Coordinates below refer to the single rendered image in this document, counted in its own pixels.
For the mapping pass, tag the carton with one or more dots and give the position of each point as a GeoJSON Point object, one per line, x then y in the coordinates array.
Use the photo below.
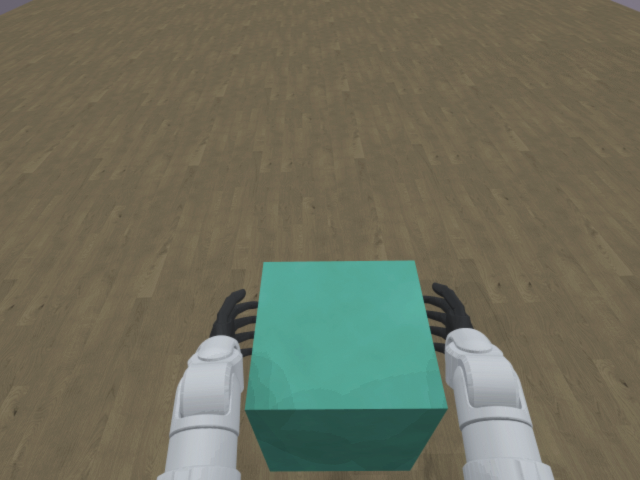
{"type": "Point", "coordinates": [343, 373]}

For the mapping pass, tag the robot left forearm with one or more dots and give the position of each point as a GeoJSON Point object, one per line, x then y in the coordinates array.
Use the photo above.
{"type": "Point", "coordinates": [206, 414]}

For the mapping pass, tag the robot left hand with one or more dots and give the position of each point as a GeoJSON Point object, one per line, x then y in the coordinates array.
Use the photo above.
{"type": "Point", "coordinates": [225, 323]}

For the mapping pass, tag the robot right hand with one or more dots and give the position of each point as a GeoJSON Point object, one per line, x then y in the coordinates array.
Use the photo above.
{"type": "Point", "coordinates": [454, 317]}

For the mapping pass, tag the robot right forearm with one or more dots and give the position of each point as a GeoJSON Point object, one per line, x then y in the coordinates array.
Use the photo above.
{"type": "Point", "coordinates": [493, 416]}

